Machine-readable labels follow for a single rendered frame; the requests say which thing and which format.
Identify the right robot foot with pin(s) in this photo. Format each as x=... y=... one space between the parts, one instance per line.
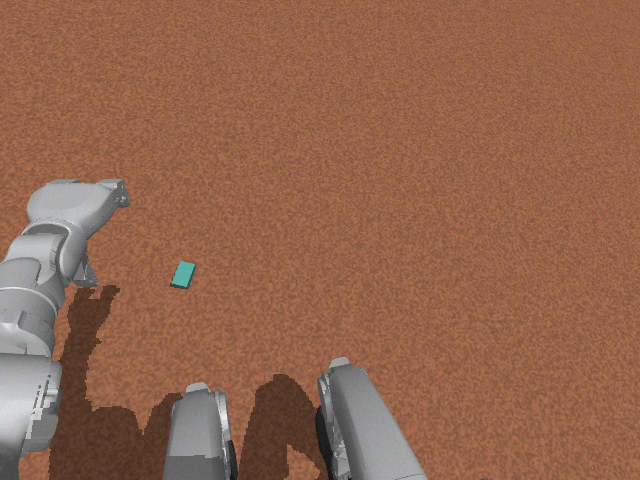
x=324 y=445

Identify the left robot arm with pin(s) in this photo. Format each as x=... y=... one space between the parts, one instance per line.
x=38 y=266

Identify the left robot hand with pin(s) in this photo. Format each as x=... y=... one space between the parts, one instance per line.
x=88 y=206

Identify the small box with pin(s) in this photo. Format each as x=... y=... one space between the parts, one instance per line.
x=183 y=275

